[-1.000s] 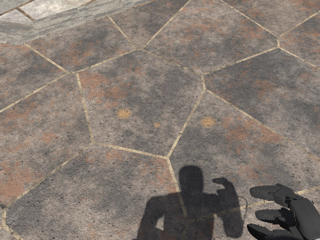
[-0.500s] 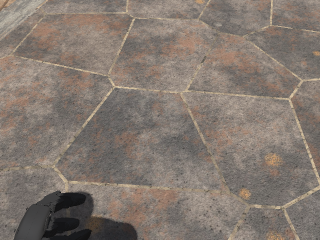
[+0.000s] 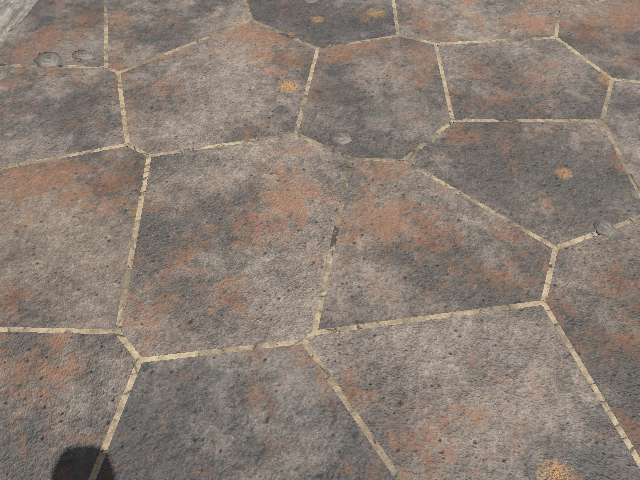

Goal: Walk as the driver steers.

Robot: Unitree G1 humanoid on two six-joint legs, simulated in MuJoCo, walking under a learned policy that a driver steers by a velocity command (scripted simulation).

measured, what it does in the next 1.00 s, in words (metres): walks ahead, turning left: right foot, then left foot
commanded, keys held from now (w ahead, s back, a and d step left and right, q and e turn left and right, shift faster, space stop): w+q+shift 0.84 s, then w+e+shift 0.16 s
